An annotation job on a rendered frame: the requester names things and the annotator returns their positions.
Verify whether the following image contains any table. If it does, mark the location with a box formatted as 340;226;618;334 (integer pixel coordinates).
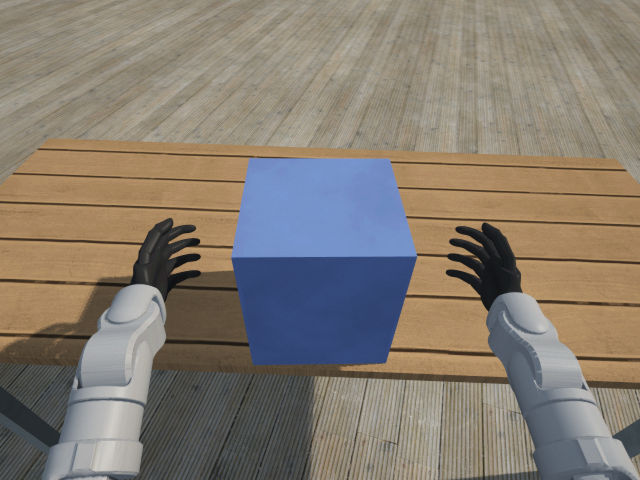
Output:
0;138;640;459

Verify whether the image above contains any robot right forearm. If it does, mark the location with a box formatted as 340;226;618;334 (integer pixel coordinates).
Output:
486;292;640;480

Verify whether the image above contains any right robot hand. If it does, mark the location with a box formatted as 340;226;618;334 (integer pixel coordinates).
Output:
446;222;523;312

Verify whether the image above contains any left robot hand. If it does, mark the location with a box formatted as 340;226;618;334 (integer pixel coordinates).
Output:
129;218;201;303

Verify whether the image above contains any carton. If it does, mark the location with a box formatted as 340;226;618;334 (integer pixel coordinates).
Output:
231;158;417;365

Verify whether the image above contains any robot left forearm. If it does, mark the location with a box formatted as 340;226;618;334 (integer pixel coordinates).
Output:
42;284;166;480

